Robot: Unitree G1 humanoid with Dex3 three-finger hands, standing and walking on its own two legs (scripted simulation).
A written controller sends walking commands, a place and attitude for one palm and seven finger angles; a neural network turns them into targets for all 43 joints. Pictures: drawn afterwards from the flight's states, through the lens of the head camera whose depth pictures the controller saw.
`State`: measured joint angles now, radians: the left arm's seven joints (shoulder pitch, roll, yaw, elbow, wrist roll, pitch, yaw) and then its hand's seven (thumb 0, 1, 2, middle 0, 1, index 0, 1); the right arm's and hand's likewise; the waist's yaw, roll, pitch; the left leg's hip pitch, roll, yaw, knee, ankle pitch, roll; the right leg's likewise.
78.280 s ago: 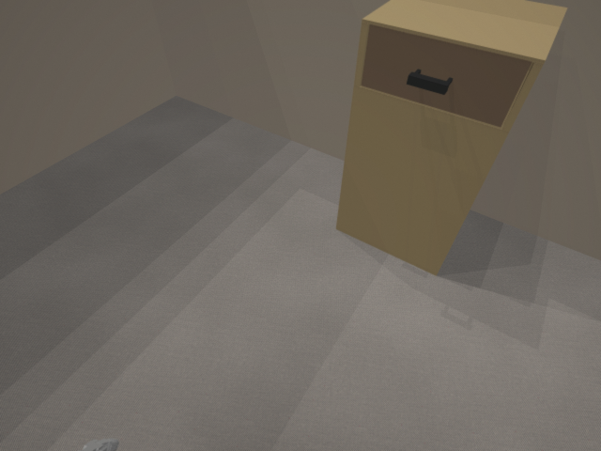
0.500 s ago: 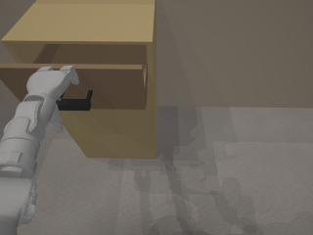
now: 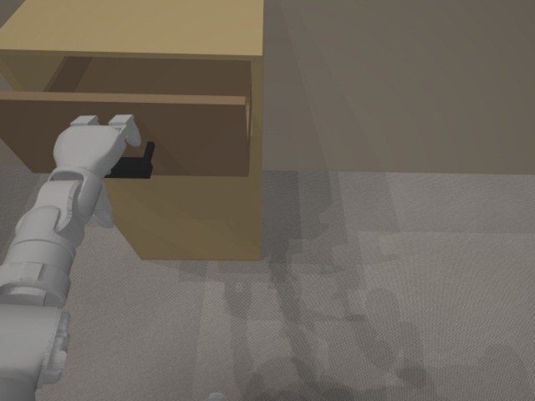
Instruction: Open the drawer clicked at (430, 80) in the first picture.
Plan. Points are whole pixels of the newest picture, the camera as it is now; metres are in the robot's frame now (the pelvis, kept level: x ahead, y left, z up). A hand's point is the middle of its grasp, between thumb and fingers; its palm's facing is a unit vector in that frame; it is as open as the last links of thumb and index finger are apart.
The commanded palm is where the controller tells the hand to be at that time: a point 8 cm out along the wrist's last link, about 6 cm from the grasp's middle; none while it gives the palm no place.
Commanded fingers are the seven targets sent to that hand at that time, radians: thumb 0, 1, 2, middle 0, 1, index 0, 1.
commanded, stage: lower the fingers behind the handle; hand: left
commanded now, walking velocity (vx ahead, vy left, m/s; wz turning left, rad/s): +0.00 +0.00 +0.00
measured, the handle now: (120, 157) +0.50 +0.25 +0.04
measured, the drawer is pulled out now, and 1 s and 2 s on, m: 0.12 0.12 0.12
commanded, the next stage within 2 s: close the thumb around the handle in 1.02 s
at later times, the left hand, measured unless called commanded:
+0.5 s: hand (110, 180) +0.44 +0.25 +0.05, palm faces -0.03 -0.03 -1.00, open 13.8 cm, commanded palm +0.42 +0.26 +0.09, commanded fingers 0.00 -0.50 0.30 -0.30 -1.20 -0.30 -1.20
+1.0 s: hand (117, 191) +0.44 +0.25 +0.02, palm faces -0.03 -0.02 -1.00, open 13.8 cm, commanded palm +0.42 +0.25 +0.08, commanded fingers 0.00 -0.50 0.30 -0.30 -1.20 -0.30 -1.20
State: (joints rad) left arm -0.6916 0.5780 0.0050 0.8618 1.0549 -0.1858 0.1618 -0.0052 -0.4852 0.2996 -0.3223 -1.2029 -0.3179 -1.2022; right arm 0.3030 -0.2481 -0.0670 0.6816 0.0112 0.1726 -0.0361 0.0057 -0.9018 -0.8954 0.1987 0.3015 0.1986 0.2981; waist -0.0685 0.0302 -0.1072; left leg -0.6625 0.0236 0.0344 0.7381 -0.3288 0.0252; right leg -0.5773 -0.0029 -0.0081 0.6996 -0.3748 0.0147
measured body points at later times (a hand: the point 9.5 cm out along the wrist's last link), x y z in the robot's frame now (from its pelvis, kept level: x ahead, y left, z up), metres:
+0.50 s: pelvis -0.01 +0.00 -0.01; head +0.06 +0.00 +0.44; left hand +0.44 +0.25 +0.10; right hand +0.03 -0.28 -0.13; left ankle +0.01 +0.10 -0.71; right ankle -0.03 -0.13 -0.71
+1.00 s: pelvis -0.01 +0.00 -0.01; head +0.07 +0.00 +0.43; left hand +0.43 +0.25 +0.08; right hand +0.03 -0.28 -0.14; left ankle +0.01 +0.10 -0.71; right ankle -0.03 -0.13 -0.71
